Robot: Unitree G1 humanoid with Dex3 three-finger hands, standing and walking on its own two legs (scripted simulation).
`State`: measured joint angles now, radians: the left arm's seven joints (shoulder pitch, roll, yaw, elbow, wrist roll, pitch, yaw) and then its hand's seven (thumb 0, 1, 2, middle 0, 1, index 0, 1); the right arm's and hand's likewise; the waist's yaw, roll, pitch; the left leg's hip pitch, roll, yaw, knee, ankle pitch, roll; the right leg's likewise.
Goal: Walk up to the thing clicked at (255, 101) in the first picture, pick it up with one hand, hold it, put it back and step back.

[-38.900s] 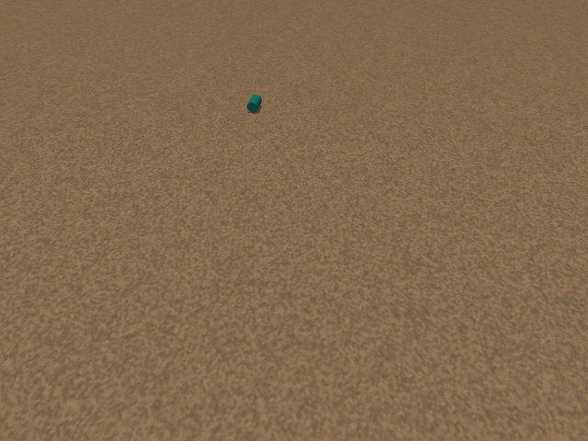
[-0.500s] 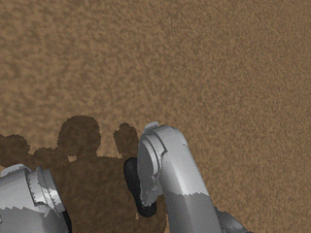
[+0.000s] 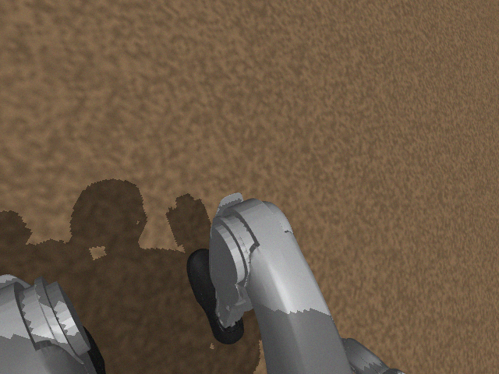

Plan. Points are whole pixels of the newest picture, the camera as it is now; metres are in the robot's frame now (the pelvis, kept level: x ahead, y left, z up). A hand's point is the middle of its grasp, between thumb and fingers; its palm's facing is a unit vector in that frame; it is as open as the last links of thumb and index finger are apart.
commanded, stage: close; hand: left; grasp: from above
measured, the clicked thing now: out of the picture +0.46 +0.34 -0.26
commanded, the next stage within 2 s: settle in 1.26 s
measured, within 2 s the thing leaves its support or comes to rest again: leaves its support in 1.70 s
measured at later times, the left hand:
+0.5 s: hand out of the picture +0.44 +0.33 -0.23, palm faces -0.44 -0.15 -0.88, open 10.8 cm
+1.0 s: hand out of the picture +0.45 +0.33 -0.23, palm faces -0.43 -0.15 -0.89, open 10.0 cm
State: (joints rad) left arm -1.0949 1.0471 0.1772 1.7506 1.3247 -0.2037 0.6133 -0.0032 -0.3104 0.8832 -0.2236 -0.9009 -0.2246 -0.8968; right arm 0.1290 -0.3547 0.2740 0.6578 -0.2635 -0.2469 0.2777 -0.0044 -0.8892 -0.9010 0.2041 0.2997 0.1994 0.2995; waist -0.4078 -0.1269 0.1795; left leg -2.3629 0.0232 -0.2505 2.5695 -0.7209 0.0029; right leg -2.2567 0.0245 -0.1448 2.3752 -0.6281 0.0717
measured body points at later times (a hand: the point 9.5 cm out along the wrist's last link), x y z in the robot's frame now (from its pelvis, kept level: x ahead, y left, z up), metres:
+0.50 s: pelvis +0.00 +0.00 +0.00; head +0.26 +0.13 +0.34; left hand +0.46 +0.34 -0.18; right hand +0.05 -0.26 -0.05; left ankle +0.06 +0.13 -0.26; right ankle +0.12 -0.13 -0.26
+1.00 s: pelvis +0.00 +0.00 +0.01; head +0.28 +0.12 +0.34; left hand +0.47 +0.34 -0.18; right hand +0.04 -0.26 -0.04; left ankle +0.06 +0.13 -0.26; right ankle +0.12 -0.13 -0.26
